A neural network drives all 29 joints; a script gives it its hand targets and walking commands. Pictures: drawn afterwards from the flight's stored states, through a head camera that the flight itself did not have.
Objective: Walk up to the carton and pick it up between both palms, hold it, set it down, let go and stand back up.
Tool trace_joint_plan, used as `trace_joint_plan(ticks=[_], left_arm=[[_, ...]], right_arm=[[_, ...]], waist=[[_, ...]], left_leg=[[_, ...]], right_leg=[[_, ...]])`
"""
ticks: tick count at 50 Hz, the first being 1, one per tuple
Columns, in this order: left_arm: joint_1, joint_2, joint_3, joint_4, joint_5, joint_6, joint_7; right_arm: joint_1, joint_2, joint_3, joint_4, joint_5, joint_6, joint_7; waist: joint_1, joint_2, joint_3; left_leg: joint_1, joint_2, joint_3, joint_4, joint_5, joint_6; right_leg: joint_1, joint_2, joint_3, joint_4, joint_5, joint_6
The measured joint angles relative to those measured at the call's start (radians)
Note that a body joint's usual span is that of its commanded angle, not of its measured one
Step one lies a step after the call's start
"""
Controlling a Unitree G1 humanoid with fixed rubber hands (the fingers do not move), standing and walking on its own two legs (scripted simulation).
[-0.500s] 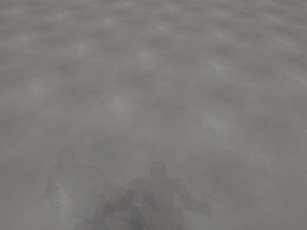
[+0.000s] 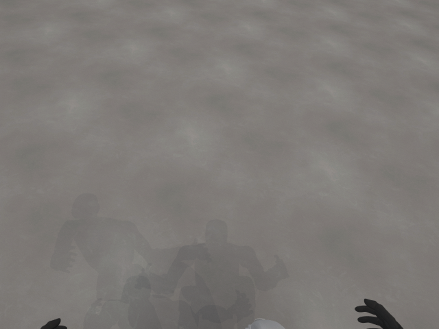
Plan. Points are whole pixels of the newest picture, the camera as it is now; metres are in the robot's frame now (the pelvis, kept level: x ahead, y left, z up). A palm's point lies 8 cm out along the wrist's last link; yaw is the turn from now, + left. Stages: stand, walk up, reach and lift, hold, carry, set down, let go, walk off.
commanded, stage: walk up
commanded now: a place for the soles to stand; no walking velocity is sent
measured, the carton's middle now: out of the picture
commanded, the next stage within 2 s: none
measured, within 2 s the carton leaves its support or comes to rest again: neither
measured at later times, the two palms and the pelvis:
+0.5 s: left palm out of the picture +0.05 +0.40 -0.05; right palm out of the picture +0.08 -0.23 -0.12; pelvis -0.03 +0.08 +0.00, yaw +0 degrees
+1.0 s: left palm out of the picture -0.03 +0.58 -0.10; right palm out of the picture +0.08 -0.06 -0.03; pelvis -0.09 +0.25 +0.00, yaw +1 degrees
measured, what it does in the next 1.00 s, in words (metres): steps to the left: right foot, then left foot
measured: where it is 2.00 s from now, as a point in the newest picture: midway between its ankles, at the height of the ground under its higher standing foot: outside the picture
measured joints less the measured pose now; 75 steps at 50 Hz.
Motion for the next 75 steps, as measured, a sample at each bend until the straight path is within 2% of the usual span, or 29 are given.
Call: trace_joint_plan(ticks=[3, 6, 11, 12, 13, 14, 16, 18, 20, 25, 31, 36, 38, 39, 40, 42, 43, 46, 49, 55, 59, 61, 62, 63, 64, 66, 69, 72, 75], left_arm=[[0.029, -0.003, -0.007, 0.001, -0.004, 0.000, -0.017], [0.044, -0.011, -0.012, 0.005, -0.015, 0.005, -0.022], [0.075, -0.026, -0.030, 0.016, -0.024, -0.010, -0.015], [0.085, -0.022, -0.032, 0.015, -0.023, -0.014, -0.012], [0.086, -0.026, -0.032, 0.018, -0.018, -0.015, -0.010], [0.087, -0.027, -0.033, 0.014, -0.008, -0.012, -0.007], [0.086, -0.030, -0.031, 0.002, 0.006, -0.012, 0.004], [0.083, -0.039, -0.031, -0.010, 0.006, -0.020, 0.011], [0.076, -0.047, -0.038, -0.018, 0.011, -0.028, 0.012], [0.056, -0.059, -0.045, -0.044, 0.030, -0.029, 0.010], [0.033, -0.037, -0.035, -0.088, 0.036, -0.030, 0.008], [0.028, 0.009, -0.014, -0.107, 0.032, -0.022, 0.009], [0.028, 0.036, -0.004, -0.112, 0.026, -0.014, 0.007], [0.025, 0.055, 0.001, -0.110, 0.021, -0.011, 0.006], [0.020, 0.065, 0.009, -0.097, 0.015, -0.003, 0.006], [0.034, 0.062, 0.015, -0.071, -0.001, 0.019, 0.018], [0.047, 0.055, 0.010, -0.061, -0.007, 0.025, 0.021], [0.064, 0.029, -0.012, -0.041, -0.011, 0.021, 0.006], [0.098, 0.026, -0.019, -0.029, -0.008, 0.012, -0.016], [0.141, 0.038, -0.014, 0.000, -0.019, 0.021, -0.029], [0.170, 0.032, -0.023, 0.016, -0.028, 0.015, -0.025], [0.189, 0.029, -0.026, 0.023, -0.029, 0.006, -0.019], [0.195, 0.028, -0.024, 0.026, -0.028, 0.002, -0.015], [0.194, 0.024, -0.021, 0.026, -0.021, 0.005, -0.012], [0.192, 0.021, -0.019, 0.021, -0.008, 0.009, -0.006], [0.184, 0.008, -0.016, 0.009, 0.009, 0.009, 0.007], [0.142, -0.015, -0.024, -0.010, 0.016, -0.010, 0.015], [0.085, -0.032, -0.034, -0.031, 0.026, -0.019, 0.012], [0.037, -0.039, -0.038, -0.063, 0.031, -0.024, 0.005]], right_arm=[[-0.007, -0.018, -0.012, -0.010, 0.006, 0.005, -0.002], [-0.005, -0.031, -0.018, -0.025, 0.012, 0.010, -0.003], [0.009, -0.036, -0.014, -0.028, 0.016, 0.027, 0.002], [0.015, -0.034, -0.012, -0.026, 0.019, 0.029, 0.003], [0.019, -0.033, -0.014, -0.018, 0.022, 0.030, 0.003], [0.027, -0.028, -0.016, -0.010, 0.018, 0.031, 0.001], [0.042, -0.016, -0.019, 0.003, 0.010, 0.035, -0.005], [0.049, -0.018, -0.024, 0.007, 0.007, 0.031, -0.002], [0.054, -0.033, -0.034, 0.008, 0.002, 0.024, 0.005], [0.072, -0.075, -0.060, 0.029, -0.003, 0.049, 0.014], [0.055, -0.083, -0.062, 0.029, -0.002, 0.062, 0.017], [0.020, -0.075, -0.045, -0.015, 0.003, 0.054, 0.026], [0.018, -0.074, -0.038, -0.035, 0.008, 0.044, 0.031], [0.014, -0.067, -0.037, -0.039, 0.010, 0.036, 0.032], [0.005, -0.054, -0.030, -0.037, 0.012, 0.031, 0.031], [-0.005, -0.030, -0.008, -0.044, 0.012, 0.025, 0.028], [-0.003, -0.020, -0.002, -0.055, 0.013, 0.021, 0.025], [0.014, -0.020, 0.000, -0.079, 0.027, 0.013, 0.009], [0.004, -0.036, -0.008, -0.078, 0.032, 0.018, -0.001], [0.005, -0.036, -0.025, -0.077, 0.037, 0.026, -0.009], [0.025, -0.028, -0.024, -0.071, 0.028, 0.033, -0.012], [0.037, -0.025, -0.023, -0.066, 0.025, 0.038, -0.013], [0.041, -0.025, -0.024, -0.063, 0.026, 0.038, -0.013], [0.044, -0.023, -0.027, -0.053, 0.026, 0.039, -0.014], [0.050, -0.018, -0.029, -0.044, 0.018, 0.041, -0.016], [0.059, -0.014, -0.031, -0.025, 0.016, 0.042, -0.014], [0.070, -0.026, -0.040, -0.011, 0.021, 0.033, 0.000], [0.072, -0.046, -0.051, 0.010, 0.010, 0.044, 0.004], [0.063, -0.055, -0.056, 0.024, 0.008, 0.057, 0.003]], waist=[[-0.004, -0.007, -0.003], [-0.016, 0.004, -0.017], [-0.001, 0.057, -0.053], [0.008, 0.061, -0.063], [0.021, 0.081, -0.066], [0.032, 0.093, -0.071], [0.054, 0.096, -0.071], [0.067, 0.101, -0.059], [0.063, 0.117, -0.044], [0.051, 0.141, -0.038], [0.050, 0.129, -0.021], [0.062, 0.103, -0.007], [0.070, 0.077, -0.010], [0.070, 0.046, -0.005], [0.074, 0.013, 0.005], [0.077, -0.018, 0.002], [0.063, -0.022, -0.009], [0.016, -0.016, -0.024], [0.017, -0.021, -0.026], [0.020, -0.013, -0.045], [0.030, 0.029, -0.064], [0.039, 0.047, -0.072], [0.050, 0.055, -0.072], [0.064, 0.066, -0.066], [0.076, 0.070, -0.061], [0.092, 0.076, -0.048], [0.084, 0.095, -0.031], [0.066, 0.107, -0.022], [0.054, 0.103, -0.013]], left_leg=[[0.027, -0.037, 0.038, -0.042, 0.022, 0.014], [0.029, -0.078, 0.053, -0.054, 0.032, 0.032], [0.017, -0.111, 0.077, -0.037, 0.029, 0.050], [0.003, -0.118, 0.086, -0.013, 0.018, 0.049], [-0.025, -0.117, 0.071, 0.049, -0.044, 0.023], [-0.073, -0.130, 0.030, 0.172, -0.133, -0.006], [-0.165, -0.167, -0.041, 0.424, -0.223, -0.026], [-0.222, -0.171, -0.092, 0.573, -0.231, -0.040], [-0.264, -0.151, -0.140, 0.670, -0.201, -0.055], [-0.295, -0.084, -0.192, 0.786, -0.142, -0.090], [-0.250, -0.026, -0.136, 0.681, -0.190, -0.103], [-0.183, 0.023, -0.077, 0.451, -0.232, -0.068], [-0.115, 0.048, -0.042, 0.279, -0.200, -0.039], [-0.093, 0.035, -0.025, 0.234, -0.174, -0.038], [-0.091, 0.015, -0.007, 0.245, -0.155, -0.043], [-0.071, 0.011, 0.021, 0.225, -0.125, -0.041], [-0.056, 0.010, 0.022, 0.186, -0.102, -0.034], [-0.006, -0.010, 0.008, 0.043, -0.009, -0.007], [0.036, -0.037, 0.039, -0.041, 0.039, 0.017], [0.049, -0.100, 0.079, -0.098, 0.073, 0.057], [0.056, -0.120, 0.100, -0.139, 0.097, 0.065], [0.042, -0.129, 0.113, -0.134, 0.095, 0.043], [0.014, -0.132, 0.119, -0.089, 0.066, -0.003], [-0.043, -0.139, 0.096, 0.045, -0.051, -0.055], [-0.108, -0.157, 0.051, 0.221, -0.133, -0.077], [-0.197, -0.177, -0.029, 0.483, -0.180, -0.079], [-0.256, -0.150, -0.129, 0.668, -0.161, -0.079], [-0.260, -0.101, -0.179, 0.732, -0.142, -0.089], [-0.233, -0.058, -0.171, 0.695, -0.160, -0.099]], right_leg=[[0.005, 0.011, -0.037, -0.019, 0.045, 0.009], [0.059, 0.017, -0.055, -0.129, 0.062, 0.008], [0.233, 0.022, -0.067, -0.462, 0.152, -0.021], [0.274, 0.018, -0.065, -0.542, 0.186, -0.046], [0.282, 0.026, -0.068, -0.565, 0.205, -0.079], [0.278, 0.027, -0.072, -0.565, 0.212, -0.092], [0.280, 0.012, -0.069, -0.574, 0.219, -0.091], [0.287, -0.001, -0.061, -0.604, 0.240, -0.081], [0.283, -0.011, -0.063, -0.621, 0.262, -0.067], [0.237, -0.040, -0.061, -0.594, 0.265, -0.047], [0.205, -0.083, -0.061, -0.576, 0.277, -0.033], [0.195, -0.117, -0.068, -0.566, 0.293, -0.006], [0.177, -0.138, -0.062, -0.530, 0.285, 0.015], [0.156, -0.163, -0.048, -0.479, 0.262, 0.009], [0.129, -0.172, -0.020, -0.401, 0.161, 0.005], [0.064, -0.109, 0.044, -0.233, 0.011, 0.008], [0.038, -0.074, 0.053, -0.160, -0.014, 0.008], [-0.003, -0.016, 0.028, -0.031, 0.020, 0.002], [-0.008, -0.002, -0.005, 0.003, 0.075, 0.010], [0.086, 0.007, -0.046, -0.129, 0.090, 0.006], [0.220, 0.012, -0.064, -0.370, 0.074, -0.034], [0.308, 0.010, -0.079, -0.544, 0.111, -0.063], [0.333, 0.008, -0.079, -0.613, 0.180, -0.088], [0.325, 0.006, -0.077, -0.614, 0.220, -0.095], [0.315, 0.001, -0.073, -0.601, 0.225, -0.094], [0.315, -0.010, -0.061, -0.605, 0.219, -0.085], [0.306, -0.022, -0.061, -0.617, 0.231, -0.064], [0.273, -0.039, -0.061, -0.587, 0.227, -0.047], [0.243, -0.061, -0.054, -0.560, 0.223, -0.037]])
